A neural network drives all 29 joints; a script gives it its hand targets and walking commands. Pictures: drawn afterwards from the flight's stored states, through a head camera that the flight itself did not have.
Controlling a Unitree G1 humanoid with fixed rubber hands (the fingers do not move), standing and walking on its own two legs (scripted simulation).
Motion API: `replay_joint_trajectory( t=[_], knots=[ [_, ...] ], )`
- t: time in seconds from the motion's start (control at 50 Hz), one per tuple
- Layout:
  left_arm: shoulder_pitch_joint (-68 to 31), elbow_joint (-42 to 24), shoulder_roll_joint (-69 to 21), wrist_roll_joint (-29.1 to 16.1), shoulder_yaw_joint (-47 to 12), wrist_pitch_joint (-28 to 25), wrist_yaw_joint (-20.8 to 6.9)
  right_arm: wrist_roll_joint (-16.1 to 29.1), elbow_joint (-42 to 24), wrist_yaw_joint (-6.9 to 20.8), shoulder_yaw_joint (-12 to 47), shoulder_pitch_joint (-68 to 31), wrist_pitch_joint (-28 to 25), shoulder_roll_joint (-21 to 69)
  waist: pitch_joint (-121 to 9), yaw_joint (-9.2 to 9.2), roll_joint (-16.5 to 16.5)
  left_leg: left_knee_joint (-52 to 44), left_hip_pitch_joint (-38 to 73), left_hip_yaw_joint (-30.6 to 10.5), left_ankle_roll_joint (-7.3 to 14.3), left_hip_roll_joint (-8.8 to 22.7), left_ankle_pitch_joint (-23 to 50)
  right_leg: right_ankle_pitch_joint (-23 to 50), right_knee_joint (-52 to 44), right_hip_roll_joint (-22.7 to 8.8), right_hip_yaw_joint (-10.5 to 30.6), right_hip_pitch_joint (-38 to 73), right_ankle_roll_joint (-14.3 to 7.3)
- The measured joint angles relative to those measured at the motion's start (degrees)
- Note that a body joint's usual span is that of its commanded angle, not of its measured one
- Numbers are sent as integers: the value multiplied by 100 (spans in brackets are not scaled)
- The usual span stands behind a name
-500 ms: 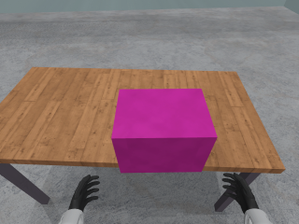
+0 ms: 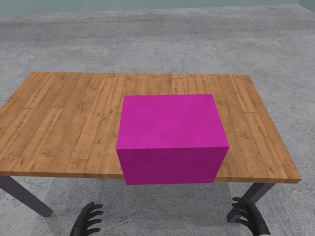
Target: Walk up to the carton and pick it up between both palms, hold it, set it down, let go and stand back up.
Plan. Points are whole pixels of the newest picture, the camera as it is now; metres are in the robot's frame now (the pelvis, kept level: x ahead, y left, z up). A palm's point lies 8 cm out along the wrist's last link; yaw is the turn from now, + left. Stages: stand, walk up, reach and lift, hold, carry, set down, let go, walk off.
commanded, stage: set down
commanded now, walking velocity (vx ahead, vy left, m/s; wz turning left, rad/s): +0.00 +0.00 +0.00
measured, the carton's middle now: (169, 139) +0.41 -0.01 -0.02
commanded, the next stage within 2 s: let go in 0.02 s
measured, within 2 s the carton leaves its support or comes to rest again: neither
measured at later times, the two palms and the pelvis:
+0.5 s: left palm out of the picture +0.15 +0.22 -0.08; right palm out of the picture +0.14 -0.23 -0.08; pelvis -0.01 +0.00 +0.00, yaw -1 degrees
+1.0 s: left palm out of the picture +0.08 +0.24 -0.13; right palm out of the picture -0.03 -0.26 -0.13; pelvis -0.02 +0.01 -0.01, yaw -8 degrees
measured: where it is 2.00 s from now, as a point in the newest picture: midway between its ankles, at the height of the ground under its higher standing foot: outside the picture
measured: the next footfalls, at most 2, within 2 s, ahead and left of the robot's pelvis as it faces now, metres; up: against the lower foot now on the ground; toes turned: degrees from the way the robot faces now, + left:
none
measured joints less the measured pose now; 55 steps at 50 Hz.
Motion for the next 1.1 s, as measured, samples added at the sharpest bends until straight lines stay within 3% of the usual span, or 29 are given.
replay_joint_trajectory(
  t=[0.28,0.56,0.66,0.74,1.1],
  knots=[
    [94,-265,67,89,-22,367,126,-319,-191,48,-184,208,207,149,121,6,-91,-4,-98,17,-11,27,61,34,67,29,24,-144,-19],
    [-70,-219,2,137,7,768,32,-486,-264,14,-171,201,457,159,109,-37,-19,-42,-42,78,0,21,97,44,120,24,86,-157,-12],
    [210,265,155,529,86,125,-56,-561,-89,85,-147,148,1458,-60,-240,18,37,534,-648,275,-35,202,-187,-62,573,185,314,-828,11],
    [474,649,270,522,220,-7,-74,-474,217,142,-283,386,1778,-248,-452,2,-28,867,-909,383,-31,262,-375,-218,927,240,440,-1161,12],
    [759,1267,98,469,106,-88,-48,-493,975,91,-286,1056,1825,-161,-713,-204,-93,962,-1079,822,120,257,-386,-107,1093,254,891,-1555,137]
  ],
)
